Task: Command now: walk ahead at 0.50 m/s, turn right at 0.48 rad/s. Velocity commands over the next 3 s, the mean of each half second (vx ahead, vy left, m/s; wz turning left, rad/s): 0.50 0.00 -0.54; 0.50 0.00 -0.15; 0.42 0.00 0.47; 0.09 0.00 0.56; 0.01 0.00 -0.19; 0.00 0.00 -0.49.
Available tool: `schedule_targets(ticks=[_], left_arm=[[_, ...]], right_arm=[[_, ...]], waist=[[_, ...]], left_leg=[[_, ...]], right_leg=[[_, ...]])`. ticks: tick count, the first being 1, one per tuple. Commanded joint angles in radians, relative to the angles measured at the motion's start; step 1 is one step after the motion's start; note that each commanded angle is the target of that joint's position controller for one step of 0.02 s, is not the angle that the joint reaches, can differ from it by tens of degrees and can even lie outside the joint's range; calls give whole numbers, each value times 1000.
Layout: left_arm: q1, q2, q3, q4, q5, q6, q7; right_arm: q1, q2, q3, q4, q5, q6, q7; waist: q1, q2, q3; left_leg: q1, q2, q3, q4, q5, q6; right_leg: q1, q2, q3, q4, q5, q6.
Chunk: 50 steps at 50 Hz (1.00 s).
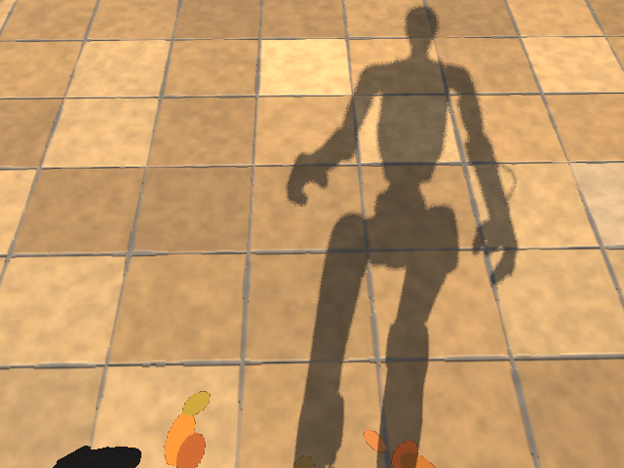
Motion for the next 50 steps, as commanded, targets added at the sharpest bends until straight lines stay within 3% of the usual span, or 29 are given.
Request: schedule_targets(ticks=[1,2,3,4,6,8,11,14,17,19,20,21,22,23,24,25,28,32,36,39,41,42,43,44,45,46,47,48,50], left_arm=[[282,163,61,-14,0,6,26],[216,153,56,-25,1,9,28],[169,130,48,-37,7,8,30],[141,126,45,-49,15,10,33],[121,135,48,-41,11,6,41],[126,161,56,-28,7,6,51],[167,178,63,-1,-4,17,63],[225,185,67,26,-13,29,66],[223,172,67,30,-11,35,69],[212,133,56,23,-4,39,66],[220,68,33,9,7,35,60],[353,-1,10,-19,-11,25,58],[363,90,23,-9,-27,23,61],[266,158,43,-9,-25,29,63],[199,162,47,-22,-11,35,65],[160,150,49,-35,-1,36,63],[165,85,41,-38,-9,46,52],[97,38,21,-53,5,44,48],[-22,20,5,-69,6,21,25],[-116,25,4,-98,-2,11,13],[-139,45,11,-114,-4,3,8],[-117,61,19,-110,-3,-1,7],[-48,84,33,-92,1,-4,10],[85,127,57,-49,8,-4,18],[256,188,81,-16,21,1,32],[327,287,98,-8,36,11,44],[343,201,79,-6,34,13,44],[282,155,61,3,23,9,42],[164,81,39,12,18,-1,36]], right_arm=[[-95,-141,-13,-166,40,-83,28],[-127,-127,-10,-176,23,-89,24],[-127,-133,-18,-175,1,-82,18],[-107,-127,-19,-175,-5,-72,18],[-68,-103,-13,-164,-12,-52,13],[-117,-77,-2,-180,-15,-43,6],[-248,-44,12,-203,-11,-48,10],[-314,-70,2,-220,11,-58,19],[-288,-116,-24,-216,18,-68,23],[-167,-141,-46,-188,14,-75,17],[-42,-187,-62,-182,-4,-78,9],[47,-273,-84,-156,-21,-65,8],[61,-213,-77,-148,3,-58,16],[17,-144,-59,-161,8,-54,13],[-29,-118,-50,-163,1,-48,11],[-60,-95,-42,-156,-3,-44,10],[-69,-66,-35,-124,-4,-54,10],[-49,-109,-49,-74,6,-61,18],[-33,-141,-53,-35,23,-47,16],[34,-159,-54,6,36,-33,18],[54,-172,-56,27,43,-19,18],[52,-183,-58,32,45,-13,16],[34,-195,-60,33,48,-7,13],[32,-181,-53,34,46,-6,11],[20,-130,-31,13,27,-12,11],[125,0,9,-20,13,-27,15],[99,-82,-11,0,38,-39,15],[23,-140,-33,-26,60,-41,16],[-42,-119,-36,-37,42,-30,10]], waist=[[155,-56,-274],[109,34,-164],[72,38,-110],[41,7,-84],[12,-25,-69],[19,-33,-43],[76,-57,-41],[104,-79,-56],[74,-110,-64],[4,-113,-106],[-50,-24,-223],[-5,276,-352],[-19,290,-329],[-47,174,-202],[-42,106,-128],[-28,92,-73],[7,131,-38],[11,83,-17],[-22,72,1],[-52,76,21],[-38,89,30],[-15,96,19],[38,96,-19],[105,79,-106],[183,36,-242],[141,-229,-394],[177,-187,-430],[161,-151,-260],[100,-111,-111]], left_leg=[[-662,49,-158,412,33,1],[-635,82,-137,303,80,-1],[-575,110,-130,223,113,-12],[-522,116,-125,195,128,-27],[-477,121,-99,113,145,-67],[-449,109,-73,-25,233,-98],[-347,58,-58,-286,478,-106],[-297,27,-89,-410,541,-97],[-258,35,-126,-465,443,-55],[-78,47,-106,-516,393,-3],[140,189,-235,-513,321,59],[460,420,-670,-594,121,220],[457,466,-868,-665,-138,245],[351,417,-721,-684,-152,200],[241,372,-567,-684,-13,168],[154,328,-458,-702,119,158],[41,264,-282,-767,285,160],[48,280,-188,-816,431,204],[53,249,-79,-824,489,181],[87,268,-82,-810,499,171],[130,293,-110,-776,550,161],[143,298,-118,-743,603,152],[133,283,-102,-663,725,134],[83,235,-66,-509,819,108],[-93,185,-34,-260,640,67],[-470,28,1,121,20,-6],[-561,30,-143,274,-125,-9],[-631,76,-142,311,-53,-1],[-591,141,-113,239,95,-6]], right_leg=[[797,-342,622,-272,-83,-245],[625,-300,531,-300,12,-218],[506,-265,464,-326,112,-205],[418,-240,439,-354,162,-209],[312,-217,380,-379,249,-218],[224,-179,310,-388,274,-202],[168,-115,256,-359,169,-137],[227,-142,334,-315,60,-108],[320,-186,437,-221,3,-77],[300,-144,431,-94,24,-35],[217,-83,361,150,-63,2],[-108,59,210,491,-423,71],[-266,-14,211,662,-437,89],[-300,-54,211,716,-339,96],[-279,-86,177,707,-264,102],[-260,-111,174,664,-213,105],[-172,-142,148,576,-161,105],[-196,-145,143,372,-79,113],[-124,-143,73,122,102,108],[-77,-124,42,17,111,94],[-49,-107,40,-42,54,72],[0,-94,36,-72,31,60],[119,-71,19,-118,42,41],[328,-52,6,-144,69,17],[619,-180,125,-99,87,-32],[954,-470,559,-151,-21,-174],[901,-490,714,-257,-158,-199],[780,-454,560,-283,-166,-157],[550,-367,351,-352,-77,-114]])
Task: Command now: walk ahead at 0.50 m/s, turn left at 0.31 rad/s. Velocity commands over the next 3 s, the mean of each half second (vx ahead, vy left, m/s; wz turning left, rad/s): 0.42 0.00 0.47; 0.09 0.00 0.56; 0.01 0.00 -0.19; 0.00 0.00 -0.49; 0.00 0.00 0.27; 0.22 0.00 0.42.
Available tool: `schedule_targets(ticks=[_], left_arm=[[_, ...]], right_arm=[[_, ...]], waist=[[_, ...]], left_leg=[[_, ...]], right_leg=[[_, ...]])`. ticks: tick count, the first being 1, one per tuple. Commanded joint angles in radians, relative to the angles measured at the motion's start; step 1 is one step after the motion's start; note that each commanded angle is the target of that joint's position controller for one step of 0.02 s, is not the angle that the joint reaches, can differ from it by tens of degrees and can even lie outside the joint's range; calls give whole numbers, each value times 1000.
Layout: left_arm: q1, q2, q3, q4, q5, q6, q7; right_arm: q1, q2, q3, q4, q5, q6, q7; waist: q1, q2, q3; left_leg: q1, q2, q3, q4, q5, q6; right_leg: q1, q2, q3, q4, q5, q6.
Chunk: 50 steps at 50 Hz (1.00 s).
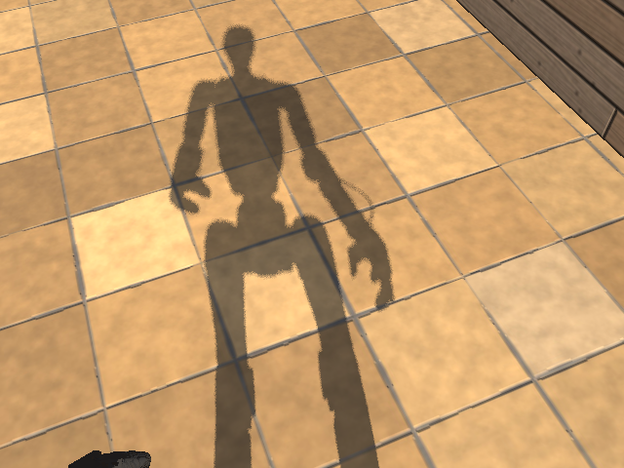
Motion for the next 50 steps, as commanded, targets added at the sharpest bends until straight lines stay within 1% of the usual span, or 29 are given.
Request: schedule_targets(ticks=[1,3,5,10,14,15,17,18,19,20,21,22,23,24,25,26,27,29,32,35,39,42,44,45,46,47,48,49,50], left_arm=[[126,97,39,11,3,-18,2],[93,92,45,30,8,-38,1],[89,109,54,53,11,-49,7],[116,156,70,96,8,-42,26],[177,194,85,135,-12,-23,32],[172,200,87,141,-16,-13,33],[159,226,94,141,-25,7,42],[149,239,97,136,-32,16,48],[132,241,97,129,-39,25,51],[137,217,86,125,-40,23,52],[193,102,51,95,19,14,45],[300,88,29,74,19,-3,33],[198,190,53,85,-10,-10,28],[121,186,51,54,-28,-10,32],[106,169,50,67,-13,-5,48],[103,179,55,66,1,7,59],[117,184,58,67,2,21,60],[143,157,53,73,8,37,63],[109,136,45,63,14,49,71],[48,134,43,47,7,59,69],[-14,135,43,27,0,52,59],[-15,143,47,22,-4,33,47],[35,145,54,35,-7,21,37],[65,164,62,44,-3,16,36],[66,232,77,33,12,22,42],[60,282,87,44,46,35,41],[52,223,76,26,38,33,41],[26,175,62,15,28,34,44],[3,153,55,15,15,37,44]], right_arm=[[-64,-104,-34,-102,-7,-7,-7],[-38,-55,-29,-92,-4,18,-7],[-68,-41,-29,-109,-8,32,-9],[-209,-16,-17,-158,-15,26,18],[-333,-19,-11,-217,-15,28,42],[-351,-26,-14,-232,-18,28,47],[-334,-50,-28,-251,-29,29,57],[-275,-73,-41,-244,-31,30,58],[-154,-110,-65,-217,-29,30,55],[-25,-168,-95,-186,-30,34,38],[3,-268,-110,-181,-28,45,10],[-52,-315,-107,-248,-51,33,18],[-59,-237,-93,-266,-42,31,30],[-109,-196,-81,-263,-31,24,31],[-157,-163,-74,-259,-17,24,26],[-194,-138,-67,-264,-16,29,18],[-213,-135,-64,-275,-32,34,12],[-225,-145,-69,-278,-45,35,5],[-214,-165,-76,-272,-34,46,-15],[-223,-166,-75,-280,-25,70,-35],[-223,-164,-76,-286,-30,89,-42],[-216,-158,-75,-290,-28,97,-38],[-239,-147,-71,-299,-15,103,-38],[-237,-130,-66,-303,-10,107,-40],[-179,-77,-52,-304,-21,109,-39],[-169,-95,-58,-332,-16,100,-38],[-146,-179,-80,-312,-38,91,-36],[-146,-201,-92,-285,-28,94,-35],[-144,-170,-87,-261,-28,105,-42]], waist=[[75,-155,-73],[40,-130,-46],[30,-100,-13],[69,-72,30],[111,-52,68],[108,-52,81],[81,-82,41],[47,-103,-11],[-19,-95,-81],[-87,-53,-155],[-25,205,-232],[38,265,-460],[-42,50,-481],[-23,31,-338],[14,-40,-228],[39,-15,-179],[66,17,-166],[85,34,-174],[78,40,-193],[60,66,-186],[35,114,-140],[29,136,-143],[65,140,-147],[77,119,-145],[38,-62,-179],[6,-328,-119],[28,-260,-137],[28,-178,-129],[24,-131,-113]], left_leg=[[-348,97,-58,82,124,-1],[-290,101,-57,61,169,-13],[-322,103,-69,13,228,-25],[-324,89,-23,-277,465,-17],[-346,80,26,-414,454,20],[-349,71,41,-443,425,32],[-272,15,101,-468,346,57],[-185,-28,133,-469,310,74],[-33,-75,150,-515,338,100],[190,-95,118,-591,488,135],[462,122,-178,-543,946,204],[687,361,-684,-619,952,459],[645,317,-592,-676,889,412],[522,266,-454,-689,822,364],[381,210,-370,-705,771,312],[265,182,-324,-725,765,294],[173,159,-299,-750,769,283],[95,141,-265,-759,837,287],[83,120,-258,-748,805,274],[72,92,-296,-755,530,235],[58,76,-374,-752,318,215],[102,82,-438,-693,432,210],[115,56,-462,-638,495,180],[75,16,-443,-594,421,140],[-21,-74,-325,-414,113,80],[-232,-223,-138,-240,-212,18],[-257,-153,-146,-16,-225,-29],[-251,-139,-147,66,-158,-46],[-241,-136,-144,92,-113,-65]], right_leg=[[333,-268,297,-323,20,-166],[248,-260,206,-379,116,-168],[230,-262,128,-405,199,-169],[263,-237,-38,-423,241,-142],[372,-276,-91,-403,247,-124],[400,-279,-108,-367,330,-113],[439,-276,-137,-239,652,-85],[446,-265,-146,-134,812,-67],[418,-237,-162,36,865,-41],[304,-184,-177,262,728,11],[7,-80,-167,600,-118,77],[-242,83,39,912,-555,122],[-272,21,168,927,-482,103],[-312,-10,150,864,-392,84],[-309,-50,140,787,-319,87],[-266,-70,143,725,-274,91],[-196,-71,146,701,-244,91],[-147,-50,133,642,-218,107],[-161,-28,139,519,-160,132],[-162,-13,159,402,-80,141],[-127,15,176,251,-69,134],[-64,37,175,136,-119,115],[38,38,160,-54,-38,89],[136,-9,173,-166,86,65],[258,-215,338,-192,230,-11],[270,-371,569,-219,451,-192],[257,-419,603,-208,475,-263],[243,-357,492,-183,456,-232],[234,-283,407,-167,416,-186]])
Over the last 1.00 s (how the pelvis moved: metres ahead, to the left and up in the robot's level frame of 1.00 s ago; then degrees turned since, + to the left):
0.52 -0.09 0.01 -20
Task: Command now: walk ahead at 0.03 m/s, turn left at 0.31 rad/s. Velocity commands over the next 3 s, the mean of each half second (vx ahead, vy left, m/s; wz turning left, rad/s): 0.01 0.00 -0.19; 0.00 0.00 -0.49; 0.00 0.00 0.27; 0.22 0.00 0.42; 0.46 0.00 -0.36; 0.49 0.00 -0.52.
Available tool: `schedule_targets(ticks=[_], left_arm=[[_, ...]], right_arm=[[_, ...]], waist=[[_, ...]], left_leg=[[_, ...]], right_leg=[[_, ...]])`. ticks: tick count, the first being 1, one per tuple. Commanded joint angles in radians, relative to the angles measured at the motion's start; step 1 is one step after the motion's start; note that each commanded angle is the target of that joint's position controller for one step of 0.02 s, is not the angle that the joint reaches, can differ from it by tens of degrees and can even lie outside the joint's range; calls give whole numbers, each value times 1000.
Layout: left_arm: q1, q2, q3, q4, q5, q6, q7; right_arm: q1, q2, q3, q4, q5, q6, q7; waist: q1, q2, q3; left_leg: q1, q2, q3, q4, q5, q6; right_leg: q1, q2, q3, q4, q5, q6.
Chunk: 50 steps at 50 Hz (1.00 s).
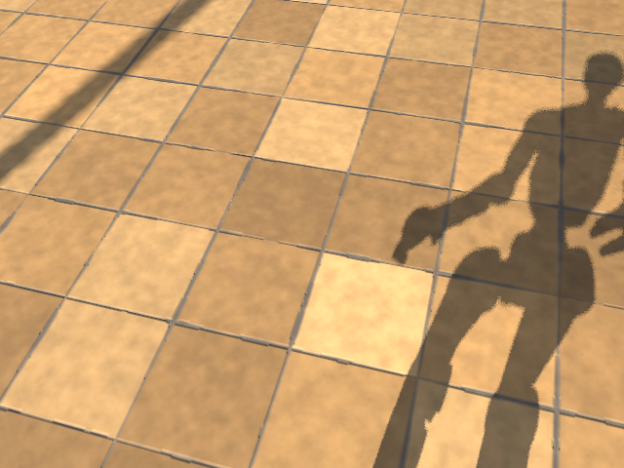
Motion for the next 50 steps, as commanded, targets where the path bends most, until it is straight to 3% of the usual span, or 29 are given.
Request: schedule_targets(ticks=[1,4,5,7,8,10,11,12,13,14,15,16,17,19,22,24,26,27,28,29,30,31,32,33,34,39,45,48,50], left_arm=[[-42,118,26,-71,-21,-7,4],[-70,68,0,-51,-17,1,-7],[-65,83,6,-48,-23,7,-11],[3,161,32,-34,-32,21,-12],[12,183,38,-34,-37,25,-12],[12,193,41,-36,-55,27,-9],[25,184,38,-34,-58,22,-6],[17,153,29,-43,-45,12,-8],[7,101,19,-63,-51,3,-10],[-2,124,21,-56,-44,2,-10],[-11,155,37,-55,-45,6,-11],[-5,165,49,-46,-48,17,-8],[22,159,55,-41,-48,33,-4],[34,113,44,-40,-47,54,-3],[-6,83,27,-76,-50,59,-22],[-17,101,29,-100,-53,60,-38],[28,120,39,-98,-52,65,-48],[72,126,46,-85,-46,67,-47],[103,157,59,-81,-38,67,-36],[131,296,92,-104,-38,65,-16],[146,307,82,-125,-2,44,-28],[135,271,71,-127,6,23,-36],[89,242,64,-124,-6,10,-32],[44,219,58,-127,-25,11,-25],[11,203,50,-132,-38,15,-16],[21,193,45,-148,-34,30,9],[16,216,57,-159,-31,47,12],[-5,183,41,-159,-21,53,5],[-16,137,18,-145,-18,55,1]], right_arm=[[67,-110,-41,-25,-9,5,-13],[50,9,3,-24,-16,6,-4],[18,29,13,-29,-20,1,0],[-25,-8,2,-34,-6,-5,2],[-11,-28,-6,-24,2,-7,2],[33,-47,-15,1,1,-13,-1],[44,-75,-22,0,-5,-16,-7],[79,-112,-30,-3,-19,-15,-16],[72,-170,-50,23,-31,-8,-14],[47,-126,-42,4,-37,-10,-9],[24,-98,-34,-6,-42,-15,-12],[22,-86,-28,-10,-42,-23,-18],[-3,-80,-25,-7,-28,-33,-20],[-37,-77,-26,4,-12,-43,-21],[-44,-95,-35,17,-11,-29,-22],[-26,-119,-43,28,-6,-21,-21],[-34,-134,-45,33,10,-21,-18],[-38,-127,-43,39,20,-25,-17],[24,-98,-36,66,15,-33,-10],[45,-36,-16,42,-39,-39,-2],[-72,-36,-11,-8,-38,-43,-11],[-95,-79,-24,-6,-17,-40,-15],[-89,-88,-29,2,-6,-36,-18],[-70,-92,-34,23,-11,-31,-26],[-64,-101,-39,28,-16,-28,-31],[-47,-58,-29,36,-9,-36,-21],[-77,-57,-24,29,-6,-52,-8],[-36,-60,-19,47,-1,-60,5],[-20,-36,-8,51,-3,-66,17]], waist=[[-19,-148,-89],[-39,-192,-104],[-17,-227,-100],[28,-270,-91],[25,-267,-92],[-1,-242,-83],[-1,-209,-99],[-9,-128,-136],[23,133,-118],[-7,172,-101],[-23,181,-81],[-25,150,-68],[-6,118,-50],[9,99,-30],[-13,130,-53],[-27,146,-78],[-1,131,-87],[23,111,-91],[26,21,-97],[1,-297,-111],[64,-328,-151],[74,-201,-143],[44,-164,-103],[24,-120,-81],[10,-133,-69],[8,-154,-95],[28,-184,-71],[35,-191,-108],[23,-179,-116]], left_leg=[[-109,57,-15,259,-8,-59],[52,110,74,-21,45,-83],[105,123,113,-150,44,-90],[147,106,139,-303,76,-92],[172,100,142,-384,132,-82],[272,94,146,-585,295,-37],[361,138,112,-595,355,-6],[468,243,52,-554,488,36],[433,326,-27,-547,529,126],[406,412,-104,-596,562,202],[396,472,-142,-615,624,249],[390,495,-146,-614,714,274],[389,499,-115,-602,772,272],[391,451,-17,-586,801,233],[379,414,81,-571,791,215],[389,433,91,-551,787,212],[369,441,108,-501,734,188],[328,424,136,-446,667,154],[246,374,197,-330,513,87],[-17,254,299,-23,61,-30],[-154,133,163,186,-221,-57],[-172,159,96,287,-188,-49],[-178,179,85,287,-98,-36],[-179,195,80,246,-18,-36],[-158,200,76,210,43,-42],[-100,154,86,61,156,-76],[-10,130,65,-159,150,-81],[83,154,96,-222,153,-70],[176,171,111,-333,197,-54]], right_leg=[[177,-280,267,-138,443,-207],[139,-178,146,-145,440,-173],[141,-157,139,-143,432,-169],[180,-172,205,-131,402,-191],[189,-182,237,-123,387,-196],[153,-174,280,-114,355,-173],[90,-166,286,-104,292,-137],[-7,-132,250,-43,192,-91],[-101,-10,78,47,-13,-30],[-133,18,18,148,-169,9],[-182,14,-6,311,-310,28],[-221,7,-1,474,-387,46],[-255,-11,21,560,-379,61],[-269,-34,11,537,-304,78],[-171,-46,-60,375,-220,85],[-103,-41,-88,265,-191,70],[-16,-20,-126,121,-95,37],[67,4,-143,16,-2,10],[182,2,-80,-81,145,-25],[356,-255,283,-116,568,-133],[304,-416,519,-155,653,-349],[287,-386,470,-177,542,-363],[254,-327,387,-175,438,-307],[237,-276,336,-175,336,-254],[209,-246,307,-180,308,-228],[206,-190,291,-189,253,-224],[144,-170,392,-185,74,-229],[142,-184,377,-148,154,-226],[122,-176,361,-121,190,-210]])
Over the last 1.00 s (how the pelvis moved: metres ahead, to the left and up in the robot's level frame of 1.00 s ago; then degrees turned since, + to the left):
0.35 0.06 0.00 35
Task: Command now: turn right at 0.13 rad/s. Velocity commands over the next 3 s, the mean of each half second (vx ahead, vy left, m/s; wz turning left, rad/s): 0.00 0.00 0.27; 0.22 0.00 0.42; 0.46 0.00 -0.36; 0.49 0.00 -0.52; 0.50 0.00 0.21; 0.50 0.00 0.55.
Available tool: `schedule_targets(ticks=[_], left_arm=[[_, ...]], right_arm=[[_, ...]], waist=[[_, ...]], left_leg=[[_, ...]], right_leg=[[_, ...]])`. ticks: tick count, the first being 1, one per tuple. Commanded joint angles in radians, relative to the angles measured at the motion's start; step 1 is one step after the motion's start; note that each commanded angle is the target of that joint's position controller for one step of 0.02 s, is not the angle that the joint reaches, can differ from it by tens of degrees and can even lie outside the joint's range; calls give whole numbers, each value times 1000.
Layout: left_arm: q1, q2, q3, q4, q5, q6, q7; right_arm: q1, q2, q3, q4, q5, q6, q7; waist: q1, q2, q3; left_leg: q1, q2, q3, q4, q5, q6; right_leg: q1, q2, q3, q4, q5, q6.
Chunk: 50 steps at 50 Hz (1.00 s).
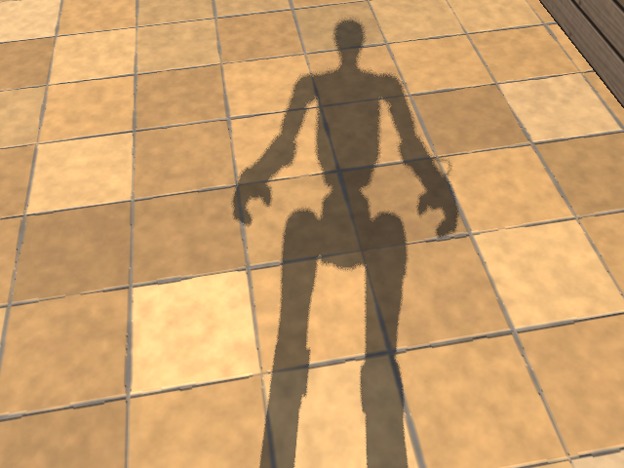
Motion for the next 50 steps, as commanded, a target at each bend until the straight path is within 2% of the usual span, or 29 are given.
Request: schedule_targets(ticks=[1,2,3,4,5,6,9,14,17,19,20,21,22,23,24,26,29,32,33,34,35,36,37,38,39,40,41,45,50], left_arm=[[-36,69,3,-47,4,-11,-4],[7,41,-9,-20,10,-17,-8],[56,40,-10,-2,31,-27,-10],[125,52,-4,7,41,-37,-14],[82,73,0,10,47,-40,-9],[25,106,10,7,38,-39,-4],[-12,98,17,-6,23,-30,13],[9,67,28,-4,10,-47,10],[32,83,44,-2,8,-50,3],[62,123,59,-2,15,-47,3],[59,142,62,-5,20,-48,5],[53,127,54,-21,23,-53,12],[37,116,46,-30,20,-57,18],[-3,114,45,-34,10,-57,22],[-19,127,49,-30,2,-55,23],[-8,150,57,-20,4,-41,25],[-2,169,65,-15,-2,-21,20],[13,190,71,-2,-32,-25,5],[23,162,63,6,-34,-32,0],[34,101,45,14,-17,-40,-8],[-7,12,16,-25,29,-48,-19],[-102,60,28,-91,0,-75,-18],[-151,125,47,-94,-35,-92,-20],[-133,150,56,-81,-36,-102,-22],[-103,141,57,-50,-16,-108,-18],[-87,135,58,-42,1,-115,-18],[-86,121,57,-33,4,-122,-23],[-89,70,35,9,-4,-124,-36],[-189,48,12,-12,-26,-125,-59]], right_arm=[[22,-39,1,-50,-5,-26,19],[18,-30,10,-48,-19,-30,24],[7,-87,4,-59,-31,-32,22],[-48,-133,3,-70,-35,-31,20],[-69,-111,5,-70,-28,-31,23],[-63,-107,6,-71,-21,-32,25],[-30,-150,-2,-65,-4,-37,18],[-4,-157,-12,-93,11,-5,-6],[-17,-147,-15,-128,16,13,-10],[-8,-125,-11,-144,18,19,-6],[11,-112,-9,-149,13,21,-1],[6,-145,-23,-150,10,22,3],[13,-166,-37,-146,14,26,8],[27,-147,-35,-137,20,35,11],[16,-113,-23,-138,20,41,13],[-14,-80,-6,-157,19,43,22],[-25,-85,-1,-186,25,42,43],[45,-104,-11,-175,24,49,48],[110,-119,-23,-147,23,49,43],[212,-153,-41,-113,30,44,35],[296,-258,-61,-122,27,31,21],[289,-296,-59,-156,-9,-12,39],[243,-225,-41,-156,-16,-39,44],[205,-181,-25,-151,-6,-50,41],[175,-162,-16,-159,0,-52,33],[159,-156,-12,-159,1,-50,24],[167,-150,-7,-159,-6,-52,17],[225,-127,1,-118,-7,-66,4],[278,-151,-3,-66,-6,-69,7]], waist=[[-20,-125,-138],[-19,-99,-125],[18,-13,-119],[101,110,-101],[73,140,-81],[39,134,-48],[15,163,-33],[-7,117,-78],[-10,27,-90],[-7,-108,-84],[-14,-209,-91],[3,-206,-97],[-9,-117,-91],[-30,-65,-74],[-26,-65,-54],[1,-104,-60],[18,-156,-110],[-10,-142,-128],[-33,-119,-125],[-65,-13,-126],[-75,268,-107],[-119,252,-110],[-104,154,-16],[-73,140,31],[-52,107,34],[-39,111,34],[-35,118,23],[-60,101,-9],[-115,106,49]], left_leg=[[166,32,25,-221,130,28],[239,43,4,-341,258,47],[283,129,-104,-341,414,83],[208,181,-164,-314,443,157],[104,178,-190,-350,258,200],[75,149,-186,-366,158,185],[82,145,-235,-359,185,176],[116,130,-301,-287,285,209],[48,63,-259,-198,256,174],[-80,-31,-135,-33,123,107],[-141,-59,-54,111,-89,77],[-195,-30,-32,345,-290,50],[-212,-2,-43,475,-295,35],[-214,25,-41,473,-248,26],[-226,41,-19,416,-186,17],[-187,50,43,317,-126,-1],[-53,45,103,118,-86,10],[102,5,177,-104,39,67],[219,-25,185,-162,40,96],[371,0,101,-223,5,140],[488,270,-338,-312,-7,254],[407,398,-707,-486,-268,438],[370,382,-665,-538,-399,420],[333,343,-579,-540,-385,377],[318,295,-495,-524,-300,340],[298,253,-425,-527,-207,321],[287,221,-374,-534,-120,310],[349,183,-187,-539,159,276],[354,203,-95,-567,214,269]], right_leg=[[62,-255,217,-93,157,-128],[38,-224,186,-96,107,-83],[10,-168,121,-37,6,-30],[35,-86,21,-30,-113,20],[106,-86,-11,-46,-89,55],[115,-81,-22,-28,-63,62],[91,-79,-49,6,-20,55],[71,-72,-94,31,-10,55],[124,-121,-58,-20,44,18],[200,-270,91,-114,137,-82],[224,-413,211,-157,264,-175],[220,-515,276,-168,397,-258],[197,-524,242,-159,448,-268],[184,-477,154,-149,419,-227],[188,-430,81,-151,399,-192],[199,-378,-23,-147,430,-174],[200,-373,-105,-119,463,-161],[124,-386,-130,-110,54,-119],[32,-359,-163,-57,-124,-85],[-113,-304,-242,119,-282,-29],[-408,-184,-319,546,-494,67],[-584,-97,-127,657,-471,69],[-622,-150,-80,682,-363,49],[-612,-172,-81,646,-249,33],[-573,-192,-82,611,-162,40],[-530,-195,-83,556,-85,54],[-489,-183,-95,530,-13,66],[-451,-177,-141,346,179,104],[-430,-181,-165,167,274,100]])
Over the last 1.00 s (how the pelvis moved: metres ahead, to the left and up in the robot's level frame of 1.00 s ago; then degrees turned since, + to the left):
-0.01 -0.03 0.00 -26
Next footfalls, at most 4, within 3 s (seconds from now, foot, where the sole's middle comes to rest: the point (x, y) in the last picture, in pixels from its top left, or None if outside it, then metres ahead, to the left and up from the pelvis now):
0.06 left None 0.05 0.15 -0.78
0.68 left None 0.00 0.17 -0.78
1.22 right None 0.40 0.12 -0.78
1.66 left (162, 393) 0.62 0.40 -0.78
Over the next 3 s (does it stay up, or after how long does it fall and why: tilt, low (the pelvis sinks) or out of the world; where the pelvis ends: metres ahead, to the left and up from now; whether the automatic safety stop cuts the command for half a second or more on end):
stays up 1.15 0.32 0.01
